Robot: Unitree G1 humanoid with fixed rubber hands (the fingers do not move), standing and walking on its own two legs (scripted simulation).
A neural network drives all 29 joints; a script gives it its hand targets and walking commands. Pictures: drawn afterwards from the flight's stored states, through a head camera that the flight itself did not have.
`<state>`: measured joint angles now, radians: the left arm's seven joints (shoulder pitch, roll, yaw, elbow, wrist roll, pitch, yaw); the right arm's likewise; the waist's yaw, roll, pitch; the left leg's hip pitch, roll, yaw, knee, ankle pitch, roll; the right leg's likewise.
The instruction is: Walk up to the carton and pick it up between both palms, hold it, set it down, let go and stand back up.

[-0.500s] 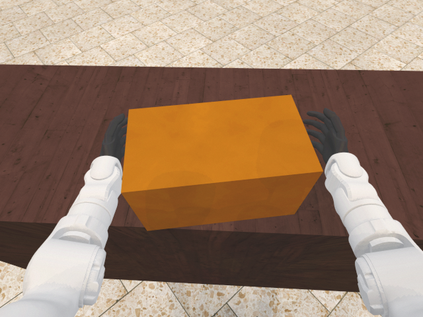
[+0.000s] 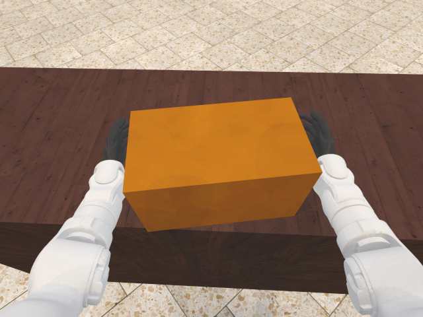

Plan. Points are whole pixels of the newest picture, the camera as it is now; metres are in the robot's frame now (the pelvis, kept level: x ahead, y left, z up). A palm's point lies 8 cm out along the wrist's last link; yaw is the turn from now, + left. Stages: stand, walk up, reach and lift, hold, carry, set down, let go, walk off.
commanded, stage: reach and lift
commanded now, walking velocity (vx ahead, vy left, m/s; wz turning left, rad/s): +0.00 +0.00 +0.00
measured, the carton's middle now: (217, 166) +0.40 +0.00 +0.04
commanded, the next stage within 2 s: none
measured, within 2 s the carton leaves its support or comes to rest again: leaves its support in 1.06 s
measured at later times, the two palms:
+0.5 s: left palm (115, 158) +0.42 +0.20 +0.05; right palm (322, 151) +0.42 -0.21 +0.06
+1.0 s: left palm (116, 159) +0.42 +0.20 +0.05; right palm (320, 153) +0.41 -0.20 +0.07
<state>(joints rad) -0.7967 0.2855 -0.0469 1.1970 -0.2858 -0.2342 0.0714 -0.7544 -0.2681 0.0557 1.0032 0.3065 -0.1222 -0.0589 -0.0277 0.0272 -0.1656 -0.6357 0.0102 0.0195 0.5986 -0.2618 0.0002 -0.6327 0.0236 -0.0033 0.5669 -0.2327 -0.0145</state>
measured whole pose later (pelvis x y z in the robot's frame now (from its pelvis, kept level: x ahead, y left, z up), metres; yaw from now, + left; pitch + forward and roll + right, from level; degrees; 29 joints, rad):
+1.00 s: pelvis +0.00 +0.00 +0.00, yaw +0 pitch +17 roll -1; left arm -0.83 0.26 0.04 1.37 -0.29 -0.40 0.06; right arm -0.76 -0.16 -0.17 1.03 0.00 -0.18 0.05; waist -0.06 0.03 -0.18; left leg -0.64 0.01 0.02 0.60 -0.26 0.00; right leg -0.63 0.02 0.00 0.57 -0.23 -0.01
